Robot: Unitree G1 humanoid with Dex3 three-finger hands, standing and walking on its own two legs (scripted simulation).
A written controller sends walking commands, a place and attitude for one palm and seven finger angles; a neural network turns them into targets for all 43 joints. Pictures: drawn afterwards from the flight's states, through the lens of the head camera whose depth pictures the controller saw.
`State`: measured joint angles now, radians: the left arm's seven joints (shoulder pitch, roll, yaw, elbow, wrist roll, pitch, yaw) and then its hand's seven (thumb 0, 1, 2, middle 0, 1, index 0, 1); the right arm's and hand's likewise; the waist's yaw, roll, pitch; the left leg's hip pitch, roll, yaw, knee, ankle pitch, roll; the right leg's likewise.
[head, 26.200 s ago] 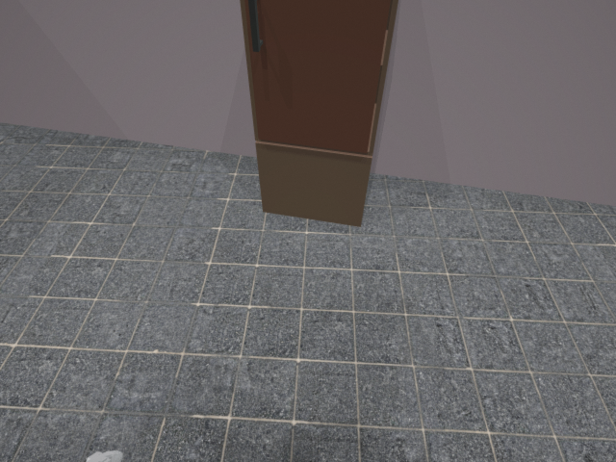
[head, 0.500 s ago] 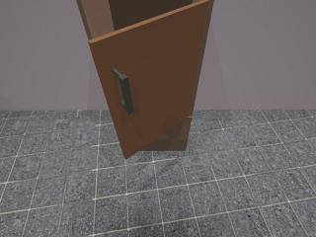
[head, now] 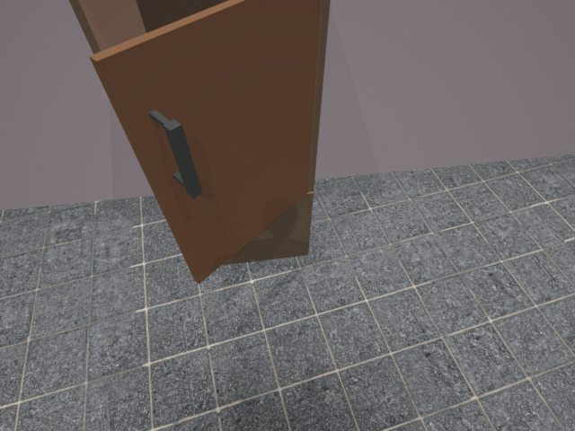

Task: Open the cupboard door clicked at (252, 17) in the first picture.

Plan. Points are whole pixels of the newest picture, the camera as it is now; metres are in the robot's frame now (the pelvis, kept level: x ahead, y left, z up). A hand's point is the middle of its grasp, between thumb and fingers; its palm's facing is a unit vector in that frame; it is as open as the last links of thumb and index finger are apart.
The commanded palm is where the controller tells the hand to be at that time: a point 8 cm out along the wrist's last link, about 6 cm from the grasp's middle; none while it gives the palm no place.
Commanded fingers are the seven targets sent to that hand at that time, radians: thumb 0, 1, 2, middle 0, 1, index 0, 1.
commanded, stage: walk to a spot facing it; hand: left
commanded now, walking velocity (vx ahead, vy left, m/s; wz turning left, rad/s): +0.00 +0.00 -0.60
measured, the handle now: (176, 156) +0.48 +0.21 +0.09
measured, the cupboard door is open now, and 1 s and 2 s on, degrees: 39 39 39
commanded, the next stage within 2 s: none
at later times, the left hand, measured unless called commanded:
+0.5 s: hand out of the picture +0.08 +0.19 -0.16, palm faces -0.18 -0.95 -0.26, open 7.4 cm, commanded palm none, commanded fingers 0.00 0.90 0.90 -0.20 -0.30 -0.20 -0.30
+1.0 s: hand (224, 394) +0.19 +0.13 -0.17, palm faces -0.54 -0.80 -0.25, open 7.4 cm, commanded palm none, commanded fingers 0.00 0.90 0.90 -0.20 -0.30 -0.20 -0.30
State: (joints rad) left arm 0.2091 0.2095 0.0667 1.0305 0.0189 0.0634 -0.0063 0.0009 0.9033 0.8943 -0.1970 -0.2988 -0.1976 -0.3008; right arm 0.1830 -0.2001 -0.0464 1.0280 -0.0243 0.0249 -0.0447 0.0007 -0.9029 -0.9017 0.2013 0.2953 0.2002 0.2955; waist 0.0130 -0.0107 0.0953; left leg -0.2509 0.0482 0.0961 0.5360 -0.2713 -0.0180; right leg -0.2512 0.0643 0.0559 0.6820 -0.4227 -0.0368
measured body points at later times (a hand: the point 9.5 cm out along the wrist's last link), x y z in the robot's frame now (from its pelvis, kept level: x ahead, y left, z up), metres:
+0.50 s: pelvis +0.00 +0.00 +0.01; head +0.05 -0.01 +0.46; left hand +0.09 +0.24 -0.14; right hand +0.08 -0.27 -0.12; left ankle +0.02 +0.14 -0.71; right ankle -0.03 -0.09 -0.73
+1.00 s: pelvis +0.00 +0.00 -0.01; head +0.05 -0.03 +0.44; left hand +0.22 +0.17 -0.15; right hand -0.10 -0.28 -0.14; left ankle +0.08 +0.11 -0.74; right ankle -0.03 -0.14 -0.73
